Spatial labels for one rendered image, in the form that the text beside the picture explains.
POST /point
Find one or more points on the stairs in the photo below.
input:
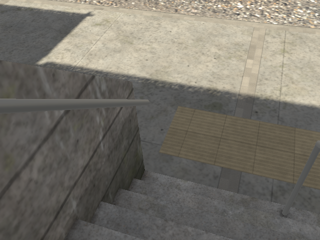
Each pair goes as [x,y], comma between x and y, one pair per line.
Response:
[161,207]

